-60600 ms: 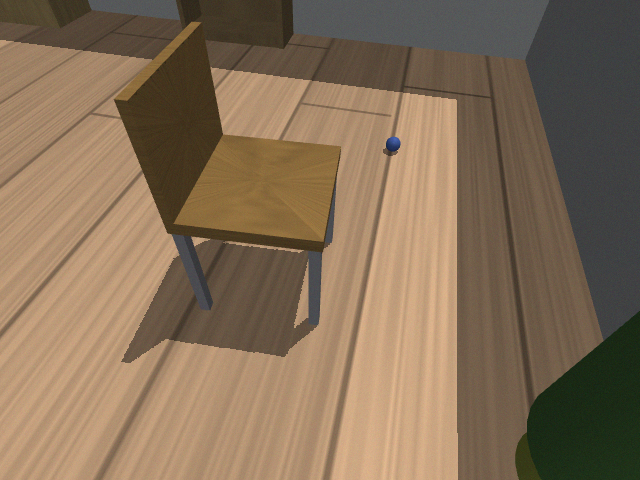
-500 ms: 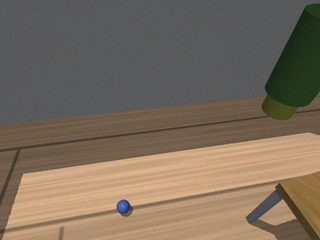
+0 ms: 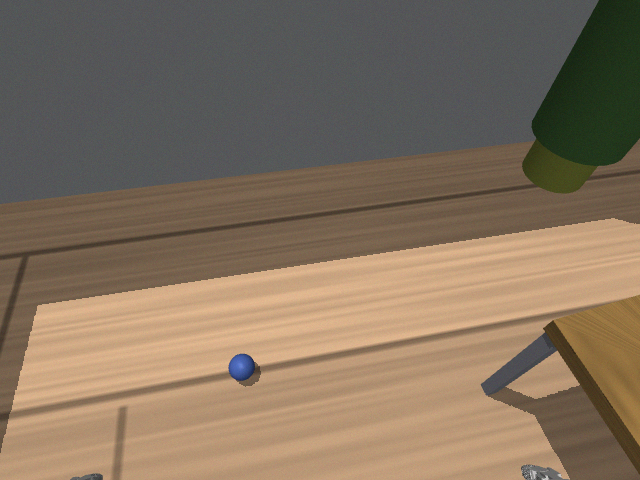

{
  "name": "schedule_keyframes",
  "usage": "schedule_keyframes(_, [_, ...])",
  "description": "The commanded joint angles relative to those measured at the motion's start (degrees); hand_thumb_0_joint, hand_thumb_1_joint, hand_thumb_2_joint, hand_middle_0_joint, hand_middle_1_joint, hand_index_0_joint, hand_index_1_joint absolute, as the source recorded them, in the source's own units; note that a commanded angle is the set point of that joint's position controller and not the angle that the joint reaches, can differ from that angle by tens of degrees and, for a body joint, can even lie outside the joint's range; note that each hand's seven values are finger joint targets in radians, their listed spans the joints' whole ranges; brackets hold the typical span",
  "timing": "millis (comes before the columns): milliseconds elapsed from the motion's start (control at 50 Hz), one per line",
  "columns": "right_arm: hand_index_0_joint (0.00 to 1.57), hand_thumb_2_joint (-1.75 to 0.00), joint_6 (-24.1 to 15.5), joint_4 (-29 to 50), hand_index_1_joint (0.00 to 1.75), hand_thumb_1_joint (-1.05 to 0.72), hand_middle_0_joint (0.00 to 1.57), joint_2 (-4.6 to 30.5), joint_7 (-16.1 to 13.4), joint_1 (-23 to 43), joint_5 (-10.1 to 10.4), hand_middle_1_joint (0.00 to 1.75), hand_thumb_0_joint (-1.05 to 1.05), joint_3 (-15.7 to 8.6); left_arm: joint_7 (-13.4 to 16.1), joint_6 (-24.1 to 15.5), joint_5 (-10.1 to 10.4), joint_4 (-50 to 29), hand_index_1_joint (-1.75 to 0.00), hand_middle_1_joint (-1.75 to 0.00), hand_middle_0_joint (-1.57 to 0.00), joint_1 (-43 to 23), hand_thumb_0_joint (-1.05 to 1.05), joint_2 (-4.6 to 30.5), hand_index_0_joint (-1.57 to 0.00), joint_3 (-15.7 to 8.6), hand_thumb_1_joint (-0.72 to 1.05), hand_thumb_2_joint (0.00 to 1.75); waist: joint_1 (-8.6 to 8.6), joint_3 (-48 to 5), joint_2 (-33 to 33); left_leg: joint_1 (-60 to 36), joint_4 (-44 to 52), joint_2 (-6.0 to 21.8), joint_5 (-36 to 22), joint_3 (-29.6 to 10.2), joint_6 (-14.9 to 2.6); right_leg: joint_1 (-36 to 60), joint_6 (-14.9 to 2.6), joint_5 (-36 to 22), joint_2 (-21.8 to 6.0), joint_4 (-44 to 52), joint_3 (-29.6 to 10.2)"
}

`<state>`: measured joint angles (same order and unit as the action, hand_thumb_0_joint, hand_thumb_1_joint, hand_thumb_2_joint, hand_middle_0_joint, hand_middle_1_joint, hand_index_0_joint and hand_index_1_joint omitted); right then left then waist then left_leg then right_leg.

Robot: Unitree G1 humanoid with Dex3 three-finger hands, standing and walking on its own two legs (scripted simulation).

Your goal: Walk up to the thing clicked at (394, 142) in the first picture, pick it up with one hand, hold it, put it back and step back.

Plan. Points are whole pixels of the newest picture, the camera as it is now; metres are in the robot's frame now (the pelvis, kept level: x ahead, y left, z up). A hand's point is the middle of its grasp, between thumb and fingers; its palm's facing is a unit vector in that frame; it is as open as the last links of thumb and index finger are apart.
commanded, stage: step back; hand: left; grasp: from above
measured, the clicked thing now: (241, 367) +0.50 +0.22 -0.73
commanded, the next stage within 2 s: none
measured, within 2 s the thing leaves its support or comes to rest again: neither
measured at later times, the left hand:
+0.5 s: hand out of the picture +0.04 +0.30 -0.17, palm faces -0.03 -0.94 -0.35, open 7.4 cm
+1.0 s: hand out of the picture -0.05 +0.30 -0.14, palm faces -0.04 -0.92 -0.40, open 7.4 cm
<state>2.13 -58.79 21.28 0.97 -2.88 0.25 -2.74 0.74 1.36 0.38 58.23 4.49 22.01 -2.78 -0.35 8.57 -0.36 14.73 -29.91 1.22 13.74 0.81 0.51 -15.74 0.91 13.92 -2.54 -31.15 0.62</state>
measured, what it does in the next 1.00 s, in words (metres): walks backwards: left foot, then right foot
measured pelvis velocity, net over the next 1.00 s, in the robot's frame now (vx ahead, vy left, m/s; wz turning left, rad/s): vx -0.21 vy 0.04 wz -0.03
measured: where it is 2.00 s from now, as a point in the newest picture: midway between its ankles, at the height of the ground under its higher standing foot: outside the picture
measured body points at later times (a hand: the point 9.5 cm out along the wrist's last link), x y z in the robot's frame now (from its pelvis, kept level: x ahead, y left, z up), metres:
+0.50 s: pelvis -0.09 +0.04 +0.00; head -0.01 +0.07 +0.44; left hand +0.04 +0.35 -0.14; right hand -0.04 -0.28 -0.11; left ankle -0.09 +0.13 -0.73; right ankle -0.09 -0.10 -0.66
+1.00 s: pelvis -0.21 +0.04 -0.01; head -0.14 +0.04 +0.43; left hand -0.05 +0.34 -0.11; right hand -0.11 -0.28 -0.13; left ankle -0.23 +0.16 -0.72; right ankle -0.15 -0.08 -0.73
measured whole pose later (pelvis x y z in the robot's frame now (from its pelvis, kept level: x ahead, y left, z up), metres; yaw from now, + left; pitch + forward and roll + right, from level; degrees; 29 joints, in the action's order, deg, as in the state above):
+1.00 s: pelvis -0.21 +0.04 -0.01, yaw -2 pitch -1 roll +0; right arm 1.8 -48.9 22.9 -0.8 -8.7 -0.5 -2.9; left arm 0.9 2.4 -1.8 42.7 6.2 20.8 -3.7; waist 0.3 10.0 -0.2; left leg 15.4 -42.8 -2.4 25.9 -2.8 0.6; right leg -21.6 -0.2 13.6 -0.2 -36.6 -1.7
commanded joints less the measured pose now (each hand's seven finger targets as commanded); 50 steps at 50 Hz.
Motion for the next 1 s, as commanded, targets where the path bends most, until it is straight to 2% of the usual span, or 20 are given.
schedule_keyframes(0, [0.20,-0.90,0.2,5.8,0.30,-0.90,0.20,13.3,-0.8,0.5,0.1,0.30,0.00,-3.3,0.4,-0.5,-0.8,-5.3,-0.30,-0.30,-0.20,2.4,0.00,12.2,-0.20,-2.5,0.90,0.90,0.11,-13.2,2.2,0.8,-2.0,5.2,-10.2,-6.4,-7.81,2.7,-6.48,-12.0,-3.5,-2.3,-5.5])
schedule_keyframes(60, [0.20,-0.90,1.0,7.0,0.30,-0.90,0.20,10.3,-0.3,-0.7,0.0,0.30,0.00,-2.9,0.4,-0.9,-1.8,-7.3,-0.30,-0.30,-0.20,0.7,0.00,18.0,-0.20,-4.4,0.90,0.90,1.18,-11.8,-13.6,4.4,-24.2,-6.6,13.4,-0.1,-2.65,-1.4,-15.63,-15.1,-17.6,11.9,-20.7])
schedule_keyframes(80, [0.20,-0.90,1.4,7.6,0.30,-0.90,0.20,10.4,-0.3,-1.9,-0.5,0.30,0.00,-3.0,0.5,-1.2,-2.6,-8.9,-0.30,-0.30,-0.20,-0.1,0.00,19.2,-0.20,-4.8,0.90,0.90,1.44,-11.1,-14.0,5.5,-32.5,-6.3,20.2,-4.3,-2.35,-4.2,-18.52,-14.6,-20.5,12.8,-23.9])
schedule_keyframes(160, [0.20,-0.90,1.0,6.6,0.30,-0.90,0.20,12.1,-0.3,-8.5,0.5,0.30,0.00,-3.6,1.5,-0.8,-3.2,-12.1,-0.30,-0.30,-0.20,-6.8,0.00,15.6,-0.20,-4.3,0.90,0.90,-1.39,-11.9,-10.8,4.3,-31.9,-3.9,16.1,-5.4,-1.73,-3.3,-13.95,-13.6,-13.7,7.2,-12.6])
schedule_keyframes(200, [0.20,-0.90,0.6,6.8,0.30,-0.90,0.20,12.0,-0.5,-9.8,-0.4,0.30,0.00,-3.2,1.6,-0.5,-3.3,-13.0,-0.30,-0.30,-0.20,-4.5,0.00,14.9,-0.20,-4.4,0.90,0.90,-0.15,-13.1,-11.1,5.4,-17.4,-1.7,16.1,-3.9,-1.53,4.1,-11.77,-16.4,-12.8,3.4,-12.4])
schedule_keyframes(240, [0.20,-0.90,-0.3,6.4,0.30,-0.90,0.20,10.7,-0.8,-12.2,-1.9,0.30,0.00,-3.5,1.3,0.6,-2.0,-13.4,-0.30,-0.30,-0.20,-4.1,0.00,15.0,-0.20,-4.1,0.90,0.90,-1.62,-13.3,-9.9,-0.2,1.6,-1.9,5.3,-1.1,-1.97,4.6,-9.33,-17.4,-11.2,-2.7,-10.7])
schedule_keyframes(260, [0.20,-0.90,-0.8,6.6,0.30,-0.90,0.20,11.7,-1.0,-10.7,-2.9,0.30,0.00,-4.0,1.0,1.3,-1.4,-13.2,-0.30,-0.30,-0.20,-1.2,0.00,12.8,-0.20,-3.6,0.90,0.90,-0.56,-11.3,-3.1,-3.8,7.8,0.0,-3.2,-4.9,-1.94,-0.7,-6.89,-11.2,-7.2,-7.8,-8.0])
schedule_keyframes(280, [0.20,-0.90,-1.1,8.1,0.30,-0.90,0.20,16.9,-1.1,-9.0,-4.3,0.30,0.00,-5.1,1.0,1.5,-0.9,-14.0,-0.30,-0.30,-0.20,1.1,0.00,9.3,-0.20,-2.9,0.90,0.90,0.97,-10.1,11.9,-8.4,11.1,12.8,-17.0,-23.2,-4.81,-12.3,-3.27,9.5,2.5,-18.1,-4.2])
schedule_keyframes(300, [0.20,-0.90,-1.2,9.2,0.30,-0.90,0.20,21.8,-1.0,-6.6,-3.3,0.30,0.00,-5.7,1.8,1.5,-1.2,-14.0,-0.30,-0.30,-0.20,-1.0,0.00,10.3,-0.20,-3.4,0.90,0.90,-0.34,-9.0,13.0,-4.7,9.0,18.5,-28.9,-26.5,-10.66,-15.4,-1.70,23.1,8.4,-25.2,-8.0])
schedule_keyframes(320, [0.20,-0.90,-1.5,9.6,0.30,-0.90,0.20,21.7,-1.2,-7.2,-2.9,0.30,0.00,-5.9,2.5,1.5,-1.9,-13.8,-0.30,-0.30,-0.20,-4.0,0.00,11.1,-0.20,-3.7,0.90,0.90,-3.01,-9.2,12.4,-1.6,10.2,20.2,-30.1,-29.0,-12.06,-13.6,-1.65,24.9,9.9,-31.5,-13.4])
schedule_keyframes(380, [0.20,-0.90,-1.9,10.7,0.30,-0.90,0.20,14.7,-2.7,-1.1,-2.7,0.30,0.00,-3.8,2.1,1.2,-0.5,-12.3,-0.30,-0.30,-0.20,1.7,0.00,10.2,-0.20,-3.5,0.90,0.90,2.63,-8.6,9.1,-8.8,3.8,9.9,-36.5,-12.3,-5.97,-18.4,-2.45,12.7,9.4,-36.9,-13.9])
schedule_keyframes(500, [0.20,-0.90,-1.8,11.6,0.30,-0.90,0.20,13.1,-3.5,-8.7,-1.5,0.30,0.00,-4.4,1.2,0.3,-1.7,-14.5,-0.30,-0.30,-0.20,0.7,0.00,10.1,-0.20,-4.2,0.90,0.90,-1.99,-10.8,5.8,-17.0,0.7,13.4,-36.7,-13.9,-13.25,-15.5,0.36,14.9,7.4,-28.7,-9.2])
schedule_keyframes(600, [0.20,-0.90,-1.4,13.3,0.30,-0.90,0.20,14.3,-3.1,-7.6,-1.2,0.30,0.00,-4.3,0.6,-0.2,-1.6,-14.6,-0.30,-0.30,-0.20,3.6,0.00,9.2,-0.20,-4.3,0.90,0.90,-1.55,-12.8,8.5,-13.7,-1.9,12.8,-32.6,-12.6,-12.28,-6.9,-1.21,12.6,4.7,-12.7,-4.0])
schedule_keyframes(660, [0.20,-0.90,-0.7,14.0,0.30,-0.90,0.20,14.4,-2.7,-4.0,-0.5,0.30,0.00,-4.0,0.6,-0.8,-2.2,-12.0,-0.30,-0.30,-0.20,9.5,0.00,8.4,-0.20,-4.4,0.90,0.90,1.82,-13.1,6.0,-6.4,-5.5,11.6,-21.8,-11.1,-9.45,3.9,-3.08,-2.6,4.2,6.6,-2.3])
schedule_keyframes(680, [0.20,-0.90,-0.7,14.3,0.30,-0.90,0.20,12.7,-2.5,-4.3,-0.1,0.30,0.00,-3.4,0.7,-1.3,-2.8,-12.3,-0.30,-0.30,-0.20,9.2,0.00,11.4,-0.20,-5.1,0.90,0.90,1.11,-13.7,0.7,1.1,-7.8,8.6,-13.7,-9.7,-6.45,9.3,-4.50,-12.5,0.5,5.1,-9.7])
schedule_keyframes(720, [0.20,-0.90,0.0,14.5,0.30,-0.90,0.20,10.5,-2.9,-1.5,0.4,0.30,0.00,-3.2,0.5,-1.3,-2.3,-14.6,-0.30,-0.30,-0.20,5.6,0.00,17.8,-0.20,-6.3,0.90,0.90,2.97,-8.7,-15.3,7.5,-30.0,-6.0,22.1,-4.4,-0.98,-0.7,-19.33,-22.4,-18.3,11.0,-32.4])
schedule_keyframes(760, [0.20,-0.90,0.3,13.0,0.30,-0.90,0.20,12.0,-2.8,-5.4,0.3,0.30,0.00,-3.3,0.8,-1.5,-1.7,-16.8,-0.30,-0.30,-0.20,1.6,0.00,15.0,-0.20,-5.8,0.90,0.90,0.59,-6.7,-7.0,8.2,-40.8,-6.6,19.7,-11.1,-0.25,-2.9,-17.84,-23.5,-15.0,9.1,-25.3])
schedule_keyframes(820, [0.20,-0.90,-0.6,12.3,0.30,-0.90,0.20,11.7,-2.9,-7.9,0.3,0.30,0.00,-2.8,1.3,-0.9,-2.4,-17.9,-0.30,-0.30,-0.20,0.2,0.00,12.4,-0.20,-5.3,0.90,0.90,0.17,-8.2,-6.2,8.1,-37.8,-7.3,16.7,-8.5,0.33,0.2,-13.94,-27.3,-8.9,4.7,-14.6])
schedule_keyframes(920, [0.20,-0.90,-1.3,13.5,0.30,-0.90,0.20,10.3,-2.8,-8.1,-0.7,0.30,0.00,-2.5,1.2,0.1,-2.7,-18.9,-0.30,-0.30,-0.20,4.2,0.00,12.3,-0.20,-5.1,0.90,0.90,2.24,-11.9,-10.9,7.6,-11.8,-3.0,15.4,-2.8,0.40,11.8,-12.51,-27.3,-8.9,0.6,-14.5])
schedule_keyframes(980, [0.20,-0.90,-2.1,12.1,0.30,-0.90,0.20,10.7,-2.5,-11.1,-1.7,0.30,0.00,-3.6,0.5,1.1,-1.7,-19.6,-0.30,-0.30,-0.20,3.9,0.00,12.6,-0.20,-4.4,0.90,0.90,0.23,-13.4,-8.1,-3.6,6.8,-2.2,-3.3,-2.1,-1.25,5.6,-7.90,-19.4,-5.5,-4.8,-12.9])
